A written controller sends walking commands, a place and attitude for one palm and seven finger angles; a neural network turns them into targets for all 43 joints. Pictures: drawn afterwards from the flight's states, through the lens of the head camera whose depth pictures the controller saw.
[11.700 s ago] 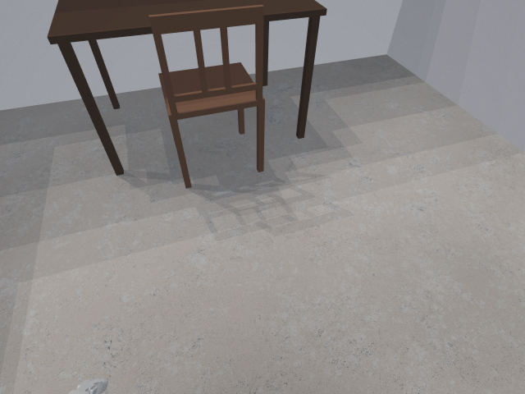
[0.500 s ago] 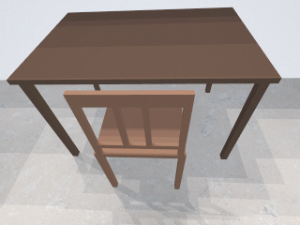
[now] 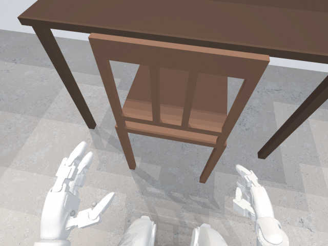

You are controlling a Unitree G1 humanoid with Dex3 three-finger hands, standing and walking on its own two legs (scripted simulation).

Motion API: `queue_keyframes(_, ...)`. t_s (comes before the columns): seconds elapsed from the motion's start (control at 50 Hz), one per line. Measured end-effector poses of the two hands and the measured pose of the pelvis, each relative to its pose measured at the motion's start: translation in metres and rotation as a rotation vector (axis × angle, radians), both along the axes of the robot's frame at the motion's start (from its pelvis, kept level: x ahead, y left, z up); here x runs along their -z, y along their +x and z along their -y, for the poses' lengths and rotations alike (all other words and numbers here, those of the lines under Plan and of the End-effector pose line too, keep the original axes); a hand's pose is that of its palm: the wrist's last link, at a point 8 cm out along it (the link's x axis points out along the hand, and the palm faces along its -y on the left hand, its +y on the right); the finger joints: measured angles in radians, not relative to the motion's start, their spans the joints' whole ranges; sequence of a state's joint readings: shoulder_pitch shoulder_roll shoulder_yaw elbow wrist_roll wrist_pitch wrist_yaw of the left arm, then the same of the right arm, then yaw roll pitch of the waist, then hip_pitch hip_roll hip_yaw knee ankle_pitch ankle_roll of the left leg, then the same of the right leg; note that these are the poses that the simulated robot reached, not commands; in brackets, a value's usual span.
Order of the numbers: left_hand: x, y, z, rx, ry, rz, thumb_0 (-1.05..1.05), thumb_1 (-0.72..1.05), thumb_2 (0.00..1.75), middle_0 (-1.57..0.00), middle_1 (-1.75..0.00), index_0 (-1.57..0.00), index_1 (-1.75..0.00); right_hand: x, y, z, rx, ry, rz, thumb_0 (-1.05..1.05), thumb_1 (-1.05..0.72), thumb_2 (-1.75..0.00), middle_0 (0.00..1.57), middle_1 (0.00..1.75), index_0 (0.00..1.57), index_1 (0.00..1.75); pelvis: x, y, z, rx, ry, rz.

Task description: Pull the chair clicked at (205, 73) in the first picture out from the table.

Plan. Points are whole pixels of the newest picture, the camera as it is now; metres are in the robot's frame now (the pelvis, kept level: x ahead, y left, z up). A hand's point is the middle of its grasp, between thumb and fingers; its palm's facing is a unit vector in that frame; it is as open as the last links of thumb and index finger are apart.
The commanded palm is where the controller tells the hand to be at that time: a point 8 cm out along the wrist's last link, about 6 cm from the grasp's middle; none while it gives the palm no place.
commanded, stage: raise the hand toward the chair's back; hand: left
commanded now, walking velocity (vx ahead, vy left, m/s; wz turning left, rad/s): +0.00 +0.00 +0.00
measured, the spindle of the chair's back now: (155, 96) +0.53 +0.10 +0.00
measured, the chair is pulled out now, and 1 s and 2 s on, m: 0.00 0.00 0.00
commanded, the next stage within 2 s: aim the fingers beside a spindle in 1.46 s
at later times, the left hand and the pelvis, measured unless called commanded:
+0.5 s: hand (102, 185) +0.23 +0.17 +0.04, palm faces -0.14 -0.99 -0.04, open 15.3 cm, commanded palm +0.21 +0.24 +0.06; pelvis +0.01 +0.02 +0.01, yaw -1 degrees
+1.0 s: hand (75, 158) +0.27 +0.23 +0.08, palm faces +0.00 -1.00 -0.08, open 16.9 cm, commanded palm +0.25 +0.28 +0.07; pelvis +0.02 +0.02 +0.03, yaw -1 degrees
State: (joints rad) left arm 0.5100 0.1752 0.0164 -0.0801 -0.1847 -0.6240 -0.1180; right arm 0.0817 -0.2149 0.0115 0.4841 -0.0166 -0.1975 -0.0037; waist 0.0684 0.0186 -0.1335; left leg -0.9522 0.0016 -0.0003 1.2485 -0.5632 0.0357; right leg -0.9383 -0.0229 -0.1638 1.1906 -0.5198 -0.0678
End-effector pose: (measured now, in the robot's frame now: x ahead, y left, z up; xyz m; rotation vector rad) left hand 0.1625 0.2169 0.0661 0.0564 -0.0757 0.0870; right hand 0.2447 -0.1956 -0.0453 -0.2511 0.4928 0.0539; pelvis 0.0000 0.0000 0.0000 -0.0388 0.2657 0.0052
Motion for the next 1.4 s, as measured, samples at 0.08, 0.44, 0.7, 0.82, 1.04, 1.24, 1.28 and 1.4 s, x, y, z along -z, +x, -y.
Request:
queue_keyframes(0.08,-0.003,0.036,0.023,0.2,-0.019,0.052,0.01,0.26,0.63,-0.12,-0.2,-0.13,-0.2,0.03,-0.031,-0.019,0.019,0.058,-0.103,0.01,-0.9,-0.9,0.2,0.3,0.2,0.3,0.005,-0.008,-0.005,0.001,-0.009,-0.02)
queue_keyframes(0.44,0.01,0.047,-0.016,0.131,0.008,-0.099,0.0,-0.16,0.45,-0.09,-0.13,-0.09,-0.14,0.015,-0.092,0.051,0.232,-0.122,-0.237,0.01,-0.9,-0.9,0.2,0.3,0.2,0.3,-0.009,0.005,-0.016,0.013,-0.01,-0.032)
queue_keyframes(0.7,-0.018,0.062,-0.043,0.04,0.016,-0.08,-0.01,-0.43,0.33,-0.07,-0.09,-0.07,-0.09,-0.014,-0.046,0.018,0.175,-0.044,-0.115,0.01,-0.9,-0.9,0.2,0.3,0.2,0.3,-0.027,0.018,-0.017,0.008,-0.011,-0.006)
queue_keyframes(0.82,0.01,0.072,-0.04,0.16,0.004,-0.208,-0.01,-0.48,0.31,-0.06,-0.08,-0.06,-0.09,-0.007,-0.043,0.013,0.147,-0.043,-0.139,0.01,-0.9,-0.9,0.21,0.3,0.2,0.3,-0.024,0.018,-0.018,0.008,-0.013,-0.01)
queue_keyframes(1.04,-0.019,0.086,-0.066,0.084,0.03,-0.099,-0.02,-0.49,0.3,-0.06,-0.08,-0.06,-0.08,-0.007,-0.066,0.028,0.194,-0.076,-0.203,0.01,-0.9,-0.9,0.2,0.3,0.2,0.3,-0.032,0.022,-0.018,0.004,-0.014,-0.001)
queue_keyframes(1.24,-0.01,0.084,-0.05,0.159,-0.003,-0.164,-0.02,-0.49,0.3,-0.06,-0.08,-0.06,-0.08,-0.014,-0.079,0.038,0.235,-0.082,-0.194,0.01,-0.9,-0.9,0.2,0.3,0.2,0.3,-0.036,0.021,-0.019,0.02,-0.007,0.004)
queue_keyframes(1.28,-0.016,0.083,-0.053,0.125,0.003,-0.117,-0.02,-0.5,0.3,-0.06,-0.08,-0.07,-0.08,-0.014,-0.079,0.038,0.228,-0.083,-0.194,0.01,-0.9,-0.9,0.2,0.3,0.2,0.3,-0.036,0.021,-0.018,0.017,-0.007,0.006)
queue_keyframes(1.4,-0.006,0.082,-0.058,0.109,0.013,-0.138,-0.02,-0.5,0.3,-0.06,-0.08,-0.06,-0.08,-0.007,-0.075,0.035,0.199,-0.074,-0.197,0.01,-0.9,-0.9,0.2,0.3,0.2,0.3,-0.032,0.016,-0.016,0.009,-0.008,0.003)
